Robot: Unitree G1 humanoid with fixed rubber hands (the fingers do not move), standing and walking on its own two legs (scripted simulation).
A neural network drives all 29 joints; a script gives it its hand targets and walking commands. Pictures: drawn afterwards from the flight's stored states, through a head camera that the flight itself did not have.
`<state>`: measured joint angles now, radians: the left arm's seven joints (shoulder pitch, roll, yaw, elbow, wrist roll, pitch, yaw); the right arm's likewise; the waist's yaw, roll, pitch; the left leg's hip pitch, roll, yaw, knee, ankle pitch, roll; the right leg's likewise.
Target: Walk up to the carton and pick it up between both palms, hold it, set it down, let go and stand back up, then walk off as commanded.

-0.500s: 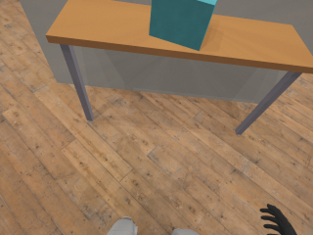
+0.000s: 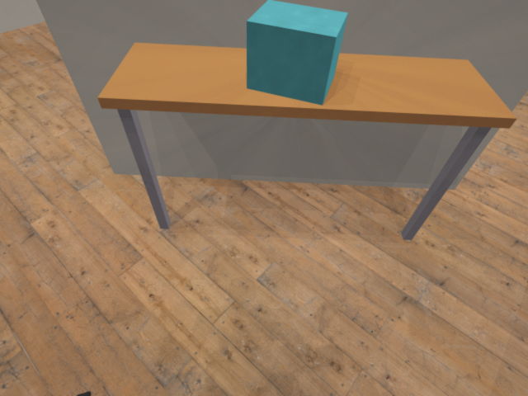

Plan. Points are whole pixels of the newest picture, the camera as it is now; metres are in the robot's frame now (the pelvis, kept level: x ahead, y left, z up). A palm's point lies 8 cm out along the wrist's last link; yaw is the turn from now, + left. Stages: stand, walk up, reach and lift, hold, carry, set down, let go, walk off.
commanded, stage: walk off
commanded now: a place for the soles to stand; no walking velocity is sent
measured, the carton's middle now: (295, 52) +1.02 -0.09 +0.04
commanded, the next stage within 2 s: stand in 0.66 s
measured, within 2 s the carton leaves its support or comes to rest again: neither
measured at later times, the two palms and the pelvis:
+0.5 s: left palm out of the picture +0.13 +0.27 -0.10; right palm out of the picture +0.12 -0.32 -0.09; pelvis +0.02 -0.02 +0.01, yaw -1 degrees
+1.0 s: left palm out of the picture +0.11 +0.27 -0.10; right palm out of the picture +0.09 -0.33 -0.10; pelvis +0.02 -0.03 +0.01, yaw -1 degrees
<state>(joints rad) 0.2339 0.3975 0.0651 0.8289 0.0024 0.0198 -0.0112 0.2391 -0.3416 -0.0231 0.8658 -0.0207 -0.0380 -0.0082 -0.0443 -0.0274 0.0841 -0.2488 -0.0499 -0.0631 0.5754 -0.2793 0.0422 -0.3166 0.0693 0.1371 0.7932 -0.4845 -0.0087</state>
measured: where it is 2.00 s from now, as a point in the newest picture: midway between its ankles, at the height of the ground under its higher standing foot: outside the picture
